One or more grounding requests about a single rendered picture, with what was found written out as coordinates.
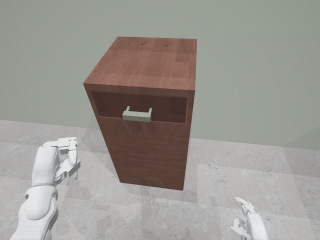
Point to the robot left hand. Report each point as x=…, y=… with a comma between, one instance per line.
x=48, y=160

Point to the robot right hand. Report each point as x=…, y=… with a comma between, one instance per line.
x=253, y=227

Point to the robot left forearm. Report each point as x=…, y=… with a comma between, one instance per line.
x=38, y=214

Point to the drawer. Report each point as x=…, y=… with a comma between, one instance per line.
x=165, y=108

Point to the handle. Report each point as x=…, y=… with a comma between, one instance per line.
x=137, y=116

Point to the cabinet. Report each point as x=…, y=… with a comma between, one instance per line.
x=143, y=153

